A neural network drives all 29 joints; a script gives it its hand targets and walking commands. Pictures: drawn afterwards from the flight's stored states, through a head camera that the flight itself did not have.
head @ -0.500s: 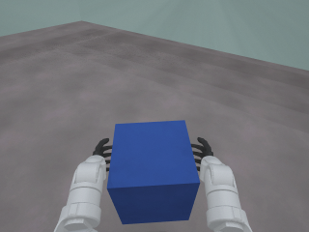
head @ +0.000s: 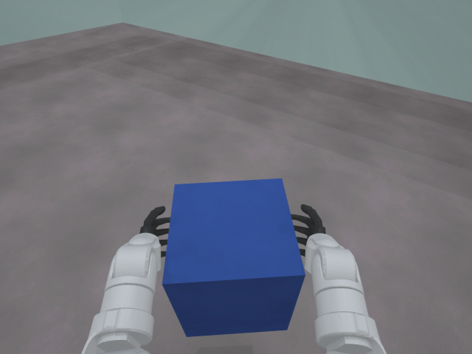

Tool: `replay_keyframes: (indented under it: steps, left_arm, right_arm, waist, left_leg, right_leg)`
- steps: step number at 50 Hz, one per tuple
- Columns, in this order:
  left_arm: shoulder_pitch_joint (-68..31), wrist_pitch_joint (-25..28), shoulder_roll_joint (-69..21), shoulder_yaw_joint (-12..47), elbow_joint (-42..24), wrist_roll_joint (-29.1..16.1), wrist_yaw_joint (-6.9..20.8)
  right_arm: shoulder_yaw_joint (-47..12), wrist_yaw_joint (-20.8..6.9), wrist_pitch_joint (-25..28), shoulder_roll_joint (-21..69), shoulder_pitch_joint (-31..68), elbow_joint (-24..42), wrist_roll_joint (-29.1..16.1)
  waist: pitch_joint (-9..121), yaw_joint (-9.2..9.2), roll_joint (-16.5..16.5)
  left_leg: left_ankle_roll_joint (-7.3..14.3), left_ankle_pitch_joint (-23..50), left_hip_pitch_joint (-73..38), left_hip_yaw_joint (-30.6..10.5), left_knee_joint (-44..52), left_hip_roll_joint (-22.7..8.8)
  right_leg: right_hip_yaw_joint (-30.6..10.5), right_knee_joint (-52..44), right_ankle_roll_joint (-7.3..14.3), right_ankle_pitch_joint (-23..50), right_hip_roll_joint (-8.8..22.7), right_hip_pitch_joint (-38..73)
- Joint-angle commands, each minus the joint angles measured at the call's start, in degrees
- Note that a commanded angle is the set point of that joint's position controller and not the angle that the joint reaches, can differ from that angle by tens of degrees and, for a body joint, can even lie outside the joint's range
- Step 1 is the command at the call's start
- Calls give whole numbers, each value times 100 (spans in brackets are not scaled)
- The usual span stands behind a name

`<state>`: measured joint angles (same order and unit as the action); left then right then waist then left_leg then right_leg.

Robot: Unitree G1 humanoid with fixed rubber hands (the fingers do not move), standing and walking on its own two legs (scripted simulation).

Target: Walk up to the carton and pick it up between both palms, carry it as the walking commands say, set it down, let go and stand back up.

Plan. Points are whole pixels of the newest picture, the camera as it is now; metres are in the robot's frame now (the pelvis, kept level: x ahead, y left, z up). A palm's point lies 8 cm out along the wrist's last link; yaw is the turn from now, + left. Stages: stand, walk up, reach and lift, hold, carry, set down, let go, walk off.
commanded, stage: reach and lift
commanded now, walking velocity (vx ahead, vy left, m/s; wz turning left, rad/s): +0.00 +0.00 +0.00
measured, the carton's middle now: (232, 259) +0.32 +0.00 -0.02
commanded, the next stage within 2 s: hold in 0.38 s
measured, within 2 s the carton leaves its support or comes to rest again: neither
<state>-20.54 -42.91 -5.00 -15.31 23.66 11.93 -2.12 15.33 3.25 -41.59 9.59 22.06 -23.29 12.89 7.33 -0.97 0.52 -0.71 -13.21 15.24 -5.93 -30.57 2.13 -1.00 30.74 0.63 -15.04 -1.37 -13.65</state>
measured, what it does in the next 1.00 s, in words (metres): stands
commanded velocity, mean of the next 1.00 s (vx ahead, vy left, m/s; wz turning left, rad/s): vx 0.00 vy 0.00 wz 0.00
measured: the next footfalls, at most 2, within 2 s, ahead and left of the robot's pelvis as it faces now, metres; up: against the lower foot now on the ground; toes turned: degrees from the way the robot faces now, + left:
none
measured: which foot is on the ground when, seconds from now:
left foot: down 0.00-1.00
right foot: down 0.00-1.00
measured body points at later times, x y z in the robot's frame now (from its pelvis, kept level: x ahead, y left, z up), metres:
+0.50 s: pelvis +0.00 +0.00 +0.00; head -0.06 +0.00 +0.45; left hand +0.31 +0.16 +0.05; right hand +0.31 -0.14 +0.06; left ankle +0.04 +0.13 -0.73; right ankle +0.02 -0.11 -0.73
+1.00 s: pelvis -0.01 +0.00 +0.00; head -0.07 +0.00 +0.45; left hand +0.30 +0.16 +0.04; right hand +0.30 -0.14 +0.05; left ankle +0.04 +0.13 -0.73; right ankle +0.02 -0.11 -0.73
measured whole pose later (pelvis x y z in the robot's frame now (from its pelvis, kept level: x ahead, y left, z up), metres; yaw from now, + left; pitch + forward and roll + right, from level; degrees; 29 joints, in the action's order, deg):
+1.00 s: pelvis -0.01 +0.00 +0.00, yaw +0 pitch -3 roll +0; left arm -17.8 -44.2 -5.0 -13.4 21.2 12.0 -1.7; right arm 14.7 3.0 -43.0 10.0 19.8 -20.6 12.9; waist 6.7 -1.0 0.4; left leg -0.7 -12.5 14.6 -5.9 -30.0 2.1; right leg -1.0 30.4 0.6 -14.4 -1.4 -13.1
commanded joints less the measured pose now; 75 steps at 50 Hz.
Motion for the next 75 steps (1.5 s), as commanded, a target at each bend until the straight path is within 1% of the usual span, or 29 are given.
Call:
replay_keyframes:
  steps: [1,2,5,6,13,14,17,19,21,26,29,31,36,38,39,43,45,48,54,56,57,58,59,60,61,63,64,73,75]
  left_arm:
    - [-3553,130,-6360,3186,-282,-1505,1578]
    - [-3760,133,-6513,3440,-522,-1645,1591]
    - [-3539,134,-6420,3292,-341,-1603,1607]
    - [-3700,99,-6468,3323,-314,-1588,1624]
    - [-3456,55,-6538,3433,-388,-1601,1593]
    - [-3573,90,-6514,3331,-412,-1639,1615]
    - [-3338,37,-6623,3433,-385,-1597,1639]
    - [-3106,47,-6486,3223,-342,-1506,1591]
    - [-3074,-8,-6570,3454,-492,-1544,1580]
    - [-2968,26,-6548,3591,-654,-1638,1651]
    - [-2911,23,-6519,3615,-737,-1617,1640]
    - [-2908,8,-6505,3709,-818,-1674,1638]
    - [-3127,38,-6490,3622,-753,-1687,1652]
    - [-3009,-26,-6516,3645,-712,-1630,1631]
    - [-3189,23,-6382,3526,-708,-1599,1650]
    - [-3048,64,-6540,3519,-421,-1567,1670]
    - [-3470,89,-6441,3492,-674,-1616,1674]
    - [-3470,175,-6482,3771,-924,-1745,1717]
    - [-3241,72,-6514,3640,-716,-1699,1686]
    - [-3029,95,-6356,3524,-704,-1593,1667]
    - [-3190,124,-6513,3771,-950,-1684,1697]
    - [-3225,149,-6474,3748,-1146,-1795,1681]
    - [-3231,128,-6569,3866,-1046,-1834,1678]
    - [-3205,85,-6463,3694,-919,-1741,1651]
    - [-3121,63,-6386,3671,-829,-1618,1648]
    - [-3070,81,-6410,3591,-730,-1680,1669]
    - [-2968,68,-6446,3606,-672,-1636,1674]
    - [-3314,110,-6299,3765,-1226,-1740,1667]
    - [-2878,19,-6332,3469,-624,-1561,1688]
  right_arm:
    - [-3126,-1622,20,5802,3406,111,-1452]
    - [-3204,-1627,65,5924,3336,184,-1570]
    - [-3233,-1613,10,5815,3247,217,-1475]
    - [-3096,-1614,15,5804,3327,89,-1456]
    - [-3119,-1643,12,5786,2978,155,-1473]
    - [-3220,-1651,13,5946,3335,277,-1528]
    - [-3236,-1661,39,5870,3204,363,-1571]
    - [-3215,-1683,-61,5882,3077,219,-1502]
    - [-3164,-1684,-65,5894,2760,165,-1504]
    - [-3264,-1655,-41,5886,2487,322,-1441]
    - [-3508,-1676,-65,5926,2690,627,-1553]
    - [-3345,-1648,-71,5864,2374,413,-1476]
    - [-3300,-1740,-117,5899,2715,279,-1405]
    - [-3203,-1746,-138,5987,2329,40,-1448]
    - [-3138,-1712,-127,5968,2513,50,-1304]
    - [-3275,-1740,-4,5896,2901,310,-1512]
    - [-3138,-1729,-64,5941,2834,63,-1372]
    - [-3489,-1664,77,6087,2911,520,-1552]
    - [-3274,-1683,-40,5951,2489,172,-1382]
    - [-3224,-1669,-61,5981,2412,122,-1368]
    - [-3469,-1680,42,5982,2631,563,-1535]
    - [-3551,-1678,-25,6001,2563,553,-1507]
    - [-3565,-1653,12,6088,2601,671,-1572]
    - [-3435,-1681,-75,6024,2473,317,-1430]
    - [-3268,-1679,-68,6029,2267,130,-1388]
    - [-3485,-1672,-38,5920,2716,484,-1440]
    - [-3446,-1676,-12,5936,2594,512,-1479]
    - [-3430,-1655,-76,6101,2274,291,-1389]
    - [-3306,-1633,-66,5888,2312,327,-1367]
  waist:
    - [946,43,-80]
    - [1034,-1,-349]
    - [759,17,171]
    - [1017,-42,-207]
    - [805,-75,-363]
    - [909,-11,-18]
    - [1142,82,-381]
    - [956,44,43]
    - [1080,1,-408]
    - [1102,-62,-113]
    - [990,-8,20]
    - [813,-110,-373]
    - [789,-130,154]
    - [625,-71,-414]
    - [665,-134,52]
    - [678,-10,-378]
    - [650,-136,-35]
    - [1132,-18,-269]
    - [751,-203,-77]
    - [830,-73,-57]
    - [978,-95,-461]
    - [1101,-115,50]
    - [1033,-136,-181]
    - [908,-112,89]
    - [775,-145,-279]
    - [783,-74,75]
    - [728,-100,-181]
    - [722,-190,-62]
    - [611,-96,-251]
  left_leg:
    - [6,727,-1120,55,647,148]
    - [-18,755,-1232,115,583,214]
    - [31,743,-1152,36,616,154]
    - [-9,726,-1180,68,637,154]
    - [-36,821,-1192,94,670,192]
    - [44,576,-1101,58,634,161]
    - [-7,872,-1217,86,629,188]
    - [32,913,-1255,30,681,117]
    - [-27,979,-1287,85,689,173]
    - [-10,1426,-1431,30,645,203]
    - [51,1070,-1342,-10,673,210]
    - [-11,1112,-1245,43,707,218]
    - [45,458,-1238,-12,786,102]
    - [8,572,-1132,43,780,127]
    - [42,226,-1145,38,723,149]
    - [51,236,-1148,59,704,155]
    - [51,-74,-1076,83,756,159]
    - [23,686,-1228,78,573,202]
    - [30,518,-1224,64,676,119]
    - [57,663,-1264,29,688,160]
    - [22,676,-1144,42,640,176]
    - [70,913,-1278,-33,665,119]
    - [31,841,-1321,71,627,186]
    - [63,630,-1335,24,728,123]
    - [32,568,-1195,64,694,210]
    - [73,396,-1173,50,738,147]
    - [76,570,-1197,85,698,216]
    - [73,708,-1261,32,676,177]
    - [82,575,-1013,39,710,189]
  right_leg:
    - [-450,-770,-126,703,-207,701]
    - [-457,-764,-80,736,-201,706]
    - [-416,-821,-144,707,-220,723]
    - [-430,-778,-107,762,-212,818]
    - [-445,-762,-58,895,-220,684]
    - [-440,-774,-81,604,-202,755]
    - [-443,-759,-54,857,-205,798]
    - [-397,-770,-95,859,-220,720]
    - [-429,-788,-53,998,-221,849]
    - [-409,-827,-102,1460,-211,800]
    - [-451,-820,-81,1154,-207,802]
    - [-429,-836,-64,1133,-210,751]
    - [-358,-863,-46,372,-249,525]
    - [-426,-844,5,605,-196,610]
    - [-396,-886,-47,191,-175,466]
    - [-445,-847,7,165,-139,480]
    - [-405,-932,-38,-158,-173,451]
    - [-435,-789,-67,710,-163,712]
    - [-376,-818,-34,460,-188,557]
    - [-427,-874,-84,606,-157,584]
    - [-451,-785,-39,732,-141,764]
    - [-421,-768,-80,887,-203,836]
    - [-437,-788,-55,878,-196,707]
    - [-422,-872,-85,568,-179,585]
    - [-437,-861,-48,600,-155,598]
    - [-378,-869,-76,413,-191,589]
    - [-462,-900,-74,559,-149,564]
    - [-466,-881,-76,747,-162,514]
    - [-504,-869,-50,706,-132,682]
